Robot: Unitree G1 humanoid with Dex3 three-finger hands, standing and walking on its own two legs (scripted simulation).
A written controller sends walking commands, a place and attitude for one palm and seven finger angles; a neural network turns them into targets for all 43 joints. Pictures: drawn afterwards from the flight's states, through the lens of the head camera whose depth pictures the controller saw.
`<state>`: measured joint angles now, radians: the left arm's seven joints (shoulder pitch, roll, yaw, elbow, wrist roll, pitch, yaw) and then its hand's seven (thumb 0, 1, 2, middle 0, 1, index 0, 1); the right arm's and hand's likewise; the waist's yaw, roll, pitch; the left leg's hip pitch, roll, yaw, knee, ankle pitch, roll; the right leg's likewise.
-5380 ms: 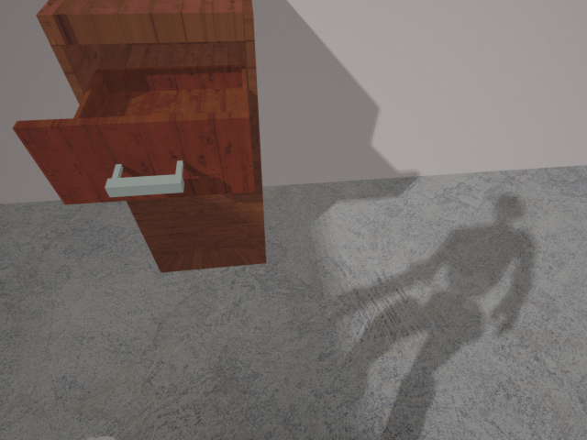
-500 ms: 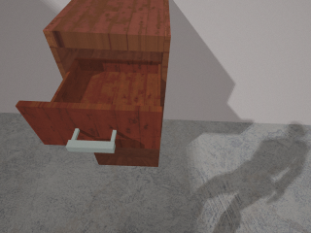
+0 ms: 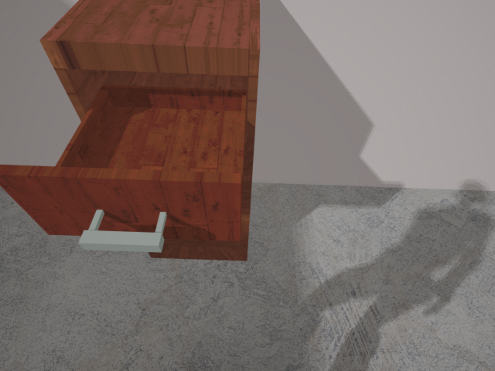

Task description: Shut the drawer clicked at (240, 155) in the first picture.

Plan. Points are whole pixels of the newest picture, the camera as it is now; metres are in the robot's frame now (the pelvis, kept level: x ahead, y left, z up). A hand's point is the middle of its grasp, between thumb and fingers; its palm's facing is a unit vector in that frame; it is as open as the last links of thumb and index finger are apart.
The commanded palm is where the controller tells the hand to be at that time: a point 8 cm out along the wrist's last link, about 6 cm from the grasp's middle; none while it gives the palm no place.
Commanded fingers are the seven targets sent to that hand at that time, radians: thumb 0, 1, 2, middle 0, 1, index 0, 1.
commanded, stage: come to a stop and stand still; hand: left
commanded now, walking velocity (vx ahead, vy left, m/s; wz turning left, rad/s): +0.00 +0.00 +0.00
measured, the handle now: (126, 229) +0.32 +0.23 +0.04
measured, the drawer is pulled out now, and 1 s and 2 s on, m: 0.29 0.29 0.29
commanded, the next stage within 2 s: look again from close up in 0.54 s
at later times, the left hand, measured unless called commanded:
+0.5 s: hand out of the picture -0.02 +0.19 -0.17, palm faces +0.03 -0.98 -0.20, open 7.3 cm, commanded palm none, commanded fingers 0.00 0.90 0.90 -0.20 -0.30 -0.20 -0.30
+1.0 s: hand out of the picture +0.02 +0.22 -0.16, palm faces -0.01 -0.97 -0.25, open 7.3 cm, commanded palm none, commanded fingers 0.00 0.90 0.90 -0.20 -0.30 -0.20 -0.30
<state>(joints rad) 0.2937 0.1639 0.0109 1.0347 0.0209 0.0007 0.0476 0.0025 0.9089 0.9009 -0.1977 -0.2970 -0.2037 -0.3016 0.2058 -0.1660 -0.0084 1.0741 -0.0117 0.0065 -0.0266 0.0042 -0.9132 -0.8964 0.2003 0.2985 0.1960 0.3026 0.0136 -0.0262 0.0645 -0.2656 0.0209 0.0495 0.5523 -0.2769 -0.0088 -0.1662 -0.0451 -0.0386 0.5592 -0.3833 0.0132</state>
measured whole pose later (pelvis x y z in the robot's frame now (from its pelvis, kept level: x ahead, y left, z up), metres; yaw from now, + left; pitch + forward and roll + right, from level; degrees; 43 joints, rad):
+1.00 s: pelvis -0.03 +0.02 +0.00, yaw +0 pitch -2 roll +0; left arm 0.24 0.22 -0.02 0.98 0.02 0.01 0.04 0.00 0.91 0.90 -0.20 -0.30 -0.20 -0.30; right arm 0.18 -0.18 0.00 1.01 -0.02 0.01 0.00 0.00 -0.90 -0.90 0.20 0.30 0.20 0.30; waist 0.00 0.00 0.03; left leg -0.28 0.02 0.05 0.55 -0.23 0.02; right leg -0.17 -0.05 -0.03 0.53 -0.32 0.04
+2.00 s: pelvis +0.01 +0.01 +0.01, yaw -2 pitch -1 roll +1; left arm 0.27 0.16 0.03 1.01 0.02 0.00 0.06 0.01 0.93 0.90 -0.20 -0.30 -0.20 -0.30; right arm 0.23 -0.16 -0.04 1.06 -0.01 0.02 -0.04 0.01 -0.92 -0.90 0.20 0.30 0.20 0.30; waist 0.00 -0.01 0.08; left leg -0.25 0.03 0.10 0.56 -0.22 0.01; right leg -0.17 -0.06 -0.05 0.59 -0.30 0.01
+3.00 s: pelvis -0.04 +0.03 +0.00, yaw +0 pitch -1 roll -1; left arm 0.32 0.15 0.00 1.05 0.02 -0.01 0.04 0.00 0.91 0.90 -0.20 -0.30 -0.20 -0.30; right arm 0.32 -0.15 0.00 1.06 -0.03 0.01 -0.01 0.02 -0.92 -0.90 0.20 0.30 0.20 0.30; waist -0.01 0.02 0.02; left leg -0.33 0.00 0.07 0.58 -0.24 0.04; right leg -0.22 -0.08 -0.09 0.56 -0.33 0.04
